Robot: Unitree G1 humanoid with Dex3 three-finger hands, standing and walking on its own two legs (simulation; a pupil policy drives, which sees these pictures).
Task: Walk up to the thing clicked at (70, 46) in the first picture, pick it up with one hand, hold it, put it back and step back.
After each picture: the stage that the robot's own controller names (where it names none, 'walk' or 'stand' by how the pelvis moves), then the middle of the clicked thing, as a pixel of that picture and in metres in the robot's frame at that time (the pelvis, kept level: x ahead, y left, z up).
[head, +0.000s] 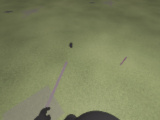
stand; (71, 45) +1.56 +0.48 -0.72
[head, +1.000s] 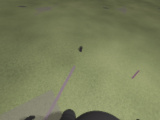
walk; (80, 49) +1.48 +0.18 -0.69
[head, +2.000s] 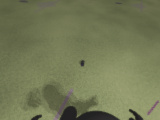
walk; (82, 63) +0.94 +0.10 -0.70
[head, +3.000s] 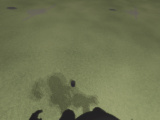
walk; (73, 83) +0.57 +0.16 -0.71
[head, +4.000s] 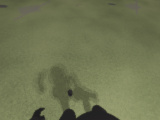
stand; (70, 93) +0.39 +0.18 -0.71
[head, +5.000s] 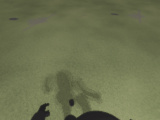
stand; (71, 102) +0.34 +0.19 -0.71
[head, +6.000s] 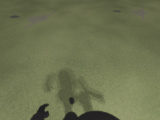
stand; (71, 100) +0.34 +0.19 -0.71
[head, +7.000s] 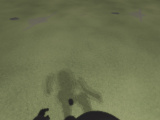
stand; (70, 102) +0.33 +0.21 -0.72
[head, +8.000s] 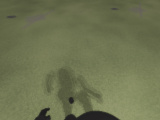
stand; (71, 100) +0.33 +0.21 -0.72
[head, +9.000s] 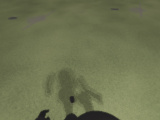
stand; (72, 99) +0.35 +0.21 -0.72
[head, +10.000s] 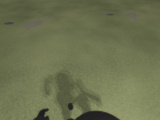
stand; (70, 106) +0.30 +0.21 -0.72
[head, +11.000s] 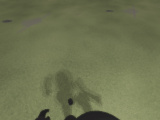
stand; (70, 101) +0.33 +0.22 -0.72
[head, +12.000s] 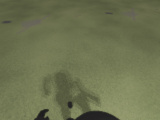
stand; (70, 105) +0.31 +0.21 -0.72
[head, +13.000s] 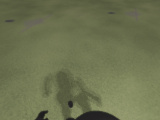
stand; (70, 104) +0.31 +0.21 -0.73
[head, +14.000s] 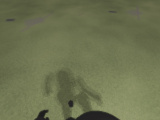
stand; (71, 103) +0.31 +0.21 -0.72
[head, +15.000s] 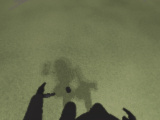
go down; (68, 89) +0.35 +0.20 -0.66
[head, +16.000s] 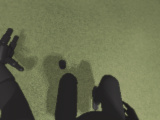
go down; (62, 64) +0.43 +0.20 -0.31
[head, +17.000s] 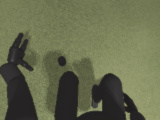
close in; (62, 61) +0.43 +0.20 -0.30
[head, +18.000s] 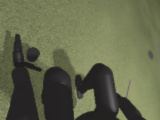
close in; (32, 55) +0.42 +0.23 -0.23
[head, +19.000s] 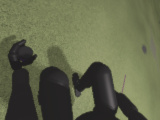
close; (25, 54) +0.42 +0.24 -0.23
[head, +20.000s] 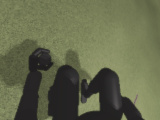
lift; (43, 59) +0.35 +0.25 -0.18
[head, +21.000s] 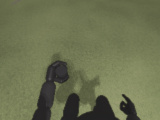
lift; (62, 74) +0.32 +0.18 +0.01
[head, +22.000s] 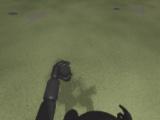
hold; (66, 73) +0.33 +0.17 +0.03
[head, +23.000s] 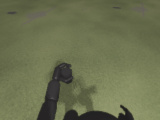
hold; (67, 75) +0.32 +0.17 +0.01
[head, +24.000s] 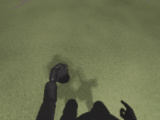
crouch; (64, 75) +0.32 +0.18 -0.05
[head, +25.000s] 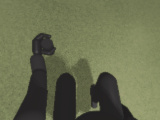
lower; (48, 47) +0.48 +0.24 -0.07
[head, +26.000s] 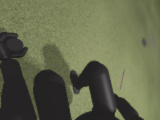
lower; (15, 47) +0.45 +0.26 -0.24
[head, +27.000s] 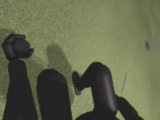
lower; (22, 48) +0.44 +0.25 -0.23
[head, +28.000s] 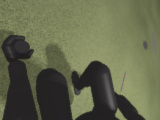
lower; (22, 49) +0.44 +0.24 -0.24
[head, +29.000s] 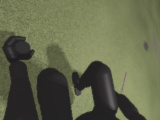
lower; (23, 50) +0.44 +0.24 -0.23
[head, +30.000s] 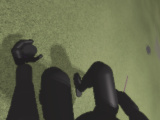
open; (29, 52) +0.42 +0.22 -0.23
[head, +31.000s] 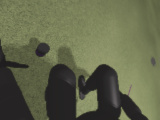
stand; (42, 50) +0.43 +0.22 -0.23
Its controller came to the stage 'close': yes
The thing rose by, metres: 0.73
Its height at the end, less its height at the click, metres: +0.00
